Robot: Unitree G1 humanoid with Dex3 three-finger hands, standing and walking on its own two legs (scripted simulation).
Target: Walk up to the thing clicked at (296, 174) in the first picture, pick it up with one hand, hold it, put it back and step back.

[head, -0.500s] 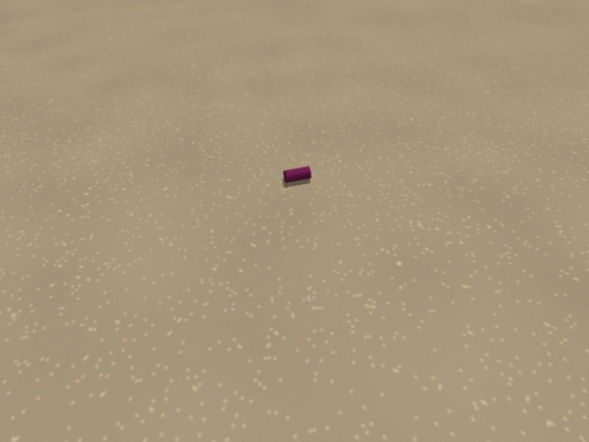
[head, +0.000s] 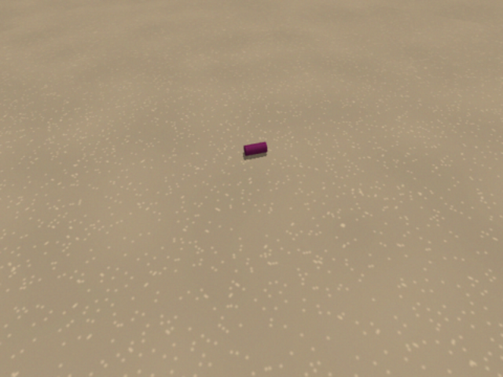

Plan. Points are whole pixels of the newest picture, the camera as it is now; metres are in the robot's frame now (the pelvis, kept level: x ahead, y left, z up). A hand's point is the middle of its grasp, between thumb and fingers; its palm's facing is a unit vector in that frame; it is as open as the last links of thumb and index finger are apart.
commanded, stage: stand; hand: left
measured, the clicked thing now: (255, 148) +1.50 +0.03 -0.75
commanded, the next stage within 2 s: walk up in 0.62 s
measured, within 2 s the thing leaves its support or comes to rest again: neither
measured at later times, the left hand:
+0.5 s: hand out of the picture +0.08 +0.25 -0.16, palm faces -0.02 -0.94 -0.34, open 7.3 cm
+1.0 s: hand (145, 374) +0.17 +0.22 -0.14, palm faces +0.05 -0.91 -0.41, open 7.3 cm
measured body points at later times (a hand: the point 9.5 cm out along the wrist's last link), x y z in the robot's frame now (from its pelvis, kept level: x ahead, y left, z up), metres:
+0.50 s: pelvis +0.01 +0.00 +0.00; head +0.02 +0.00 +0.45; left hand +0.08 +0.30 -0.13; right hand +0.09 -0.30 -0.13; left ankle +0.00 +0.12 -0.75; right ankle -0.01 -0.12 -0.75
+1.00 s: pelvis +0.09 -0.08 -0.03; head +0.09 -0.09 +0.42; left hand +0.17 +0.26 -0.12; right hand +0.12 -0.43 -0.14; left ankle +0.01 +0.08 -0.71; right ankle +0.14 -0.21 -0.75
